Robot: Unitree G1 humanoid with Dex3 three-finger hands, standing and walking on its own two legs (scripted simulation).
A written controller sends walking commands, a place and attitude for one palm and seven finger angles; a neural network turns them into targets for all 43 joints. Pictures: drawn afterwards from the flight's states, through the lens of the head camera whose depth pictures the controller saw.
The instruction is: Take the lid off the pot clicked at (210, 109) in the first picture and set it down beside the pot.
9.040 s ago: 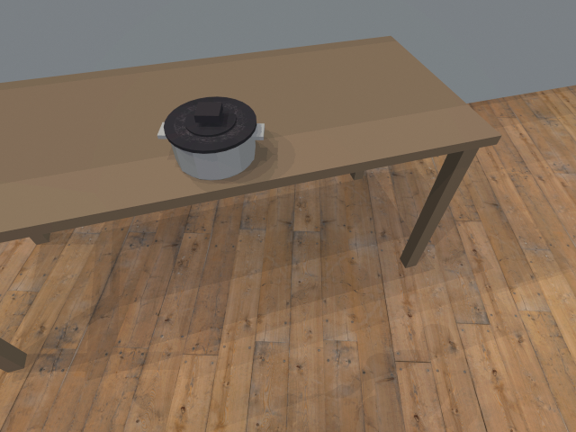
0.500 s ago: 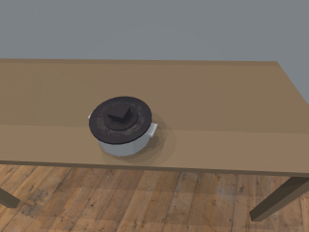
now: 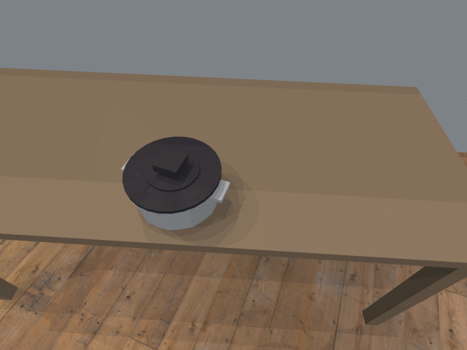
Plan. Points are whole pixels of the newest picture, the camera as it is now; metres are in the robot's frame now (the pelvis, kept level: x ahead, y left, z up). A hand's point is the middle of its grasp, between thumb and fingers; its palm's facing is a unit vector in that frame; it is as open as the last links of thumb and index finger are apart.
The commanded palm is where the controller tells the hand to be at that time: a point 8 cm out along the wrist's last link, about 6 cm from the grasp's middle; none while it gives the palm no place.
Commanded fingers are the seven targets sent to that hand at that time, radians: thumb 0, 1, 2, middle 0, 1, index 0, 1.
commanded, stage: look again from close up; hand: left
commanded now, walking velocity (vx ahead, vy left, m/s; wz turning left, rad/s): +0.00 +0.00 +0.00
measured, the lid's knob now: (171, 162) +0.46 +0.16 +0.03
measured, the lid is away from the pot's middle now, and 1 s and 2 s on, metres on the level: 0.00 0.00 0.00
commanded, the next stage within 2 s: lift the closed hand beside the body in 0.06 s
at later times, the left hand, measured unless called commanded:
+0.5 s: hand out of the picture +0.12 +0.20 -0.08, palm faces +0.19 -0.95 -0.25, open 5.2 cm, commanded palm +0.07 +0.25 -0.04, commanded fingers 0.00 0.90 0.90 -0.99 -1.16 -0.99 -1.16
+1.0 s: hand out of the picture +0.11 +0.26 -0.04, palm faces +0.28 -0.88 -0.39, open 3.1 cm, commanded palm +0.07 +0.29 +0.01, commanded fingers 0.00 0.90 0.90 -1.30 -1.50 -1.30 -1.50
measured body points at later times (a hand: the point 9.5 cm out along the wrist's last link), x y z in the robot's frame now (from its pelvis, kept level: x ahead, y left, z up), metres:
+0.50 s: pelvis -0.02 +0.01 +0.00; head -0.01 +0.01 +0.45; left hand +0.11 +0.25 -0.06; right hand +0.18 -0.24 -0.07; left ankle -0.01 +0.16 -0.74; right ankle -0.03 -0.13 -0.74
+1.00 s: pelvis +0.00 +0.02 +0.00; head +0.02 +0.01 +0.45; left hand +0.09 +0.31 -0.02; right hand +0.17 -0.19 -0.11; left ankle -0.01 +0.16 -0.74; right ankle -0.03 -0.13 -0.74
